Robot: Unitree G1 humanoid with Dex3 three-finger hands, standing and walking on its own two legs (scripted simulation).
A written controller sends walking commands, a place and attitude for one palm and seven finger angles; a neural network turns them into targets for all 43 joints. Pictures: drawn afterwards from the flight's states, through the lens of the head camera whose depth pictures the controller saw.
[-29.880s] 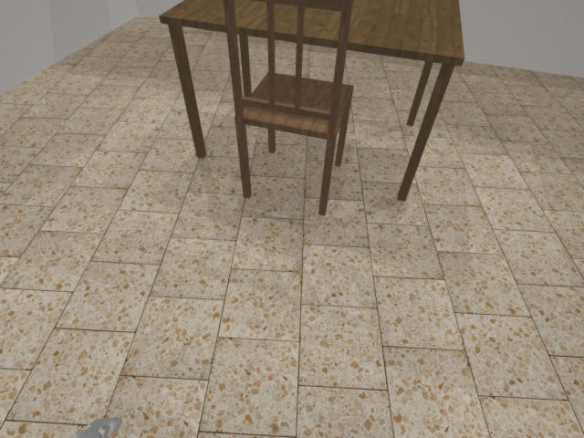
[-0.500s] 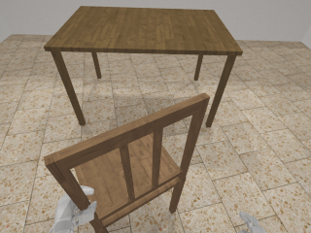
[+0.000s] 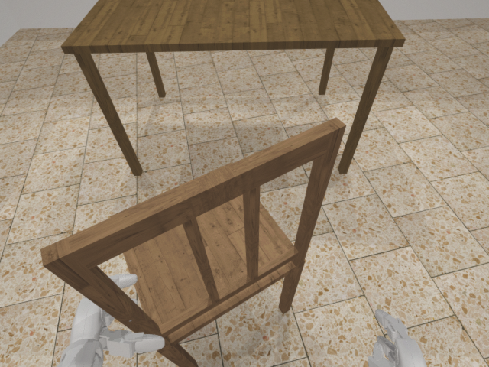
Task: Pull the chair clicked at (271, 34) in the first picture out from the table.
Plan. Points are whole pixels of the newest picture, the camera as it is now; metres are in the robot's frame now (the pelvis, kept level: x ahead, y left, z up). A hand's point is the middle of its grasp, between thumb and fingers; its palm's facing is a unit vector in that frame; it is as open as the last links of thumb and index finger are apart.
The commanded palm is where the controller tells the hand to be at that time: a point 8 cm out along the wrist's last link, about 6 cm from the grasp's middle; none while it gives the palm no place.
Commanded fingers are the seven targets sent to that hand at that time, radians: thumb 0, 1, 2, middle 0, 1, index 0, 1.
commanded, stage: open the thumb and straighten the fingers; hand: left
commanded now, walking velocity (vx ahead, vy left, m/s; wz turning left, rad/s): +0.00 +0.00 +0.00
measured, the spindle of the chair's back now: (204, 266) +0.29 +0.09 -0.03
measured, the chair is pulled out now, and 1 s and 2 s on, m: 0.62 0.62 0.62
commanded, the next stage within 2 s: draw the fingers out of the gap in 0.28 s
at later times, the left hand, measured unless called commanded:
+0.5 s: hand (130, 326) +0.20 +0.20 -0.05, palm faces +0.20 -0.95 -0.23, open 17.4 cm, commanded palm +0.16 +0.25 -0.03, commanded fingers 0.00 -0.55 0.20 0.00 0.00 0.00 0.00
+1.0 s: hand out of the picture +0.12 +0.20 -0.05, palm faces +0.22 -0.95 -0.23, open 17.5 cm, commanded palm +0.07 +0.25 -0.03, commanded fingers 0.00 -0.55 0.20 0.00 0.00 0.00 0.00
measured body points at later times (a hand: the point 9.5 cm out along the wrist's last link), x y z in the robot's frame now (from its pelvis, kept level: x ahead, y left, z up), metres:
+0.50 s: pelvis +0.00 +0.00 -0.01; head +0.04 -0.01 +0.44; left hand +0.19 +0.25 -0.03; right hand +0.16 -0.25 -0.09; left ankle -0.01 +0.13 -0.71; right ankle +0.00 -0.11 -0.71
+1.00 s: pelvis -0.01 +0.00 -0.02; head +0.01 -0.01 +0.43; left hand +0.10 +0.25 -0.03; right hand +0.18 -0.24 -0.09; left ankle -0.01 +0.13 -0.71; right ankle +0.00 -0.11 -0.71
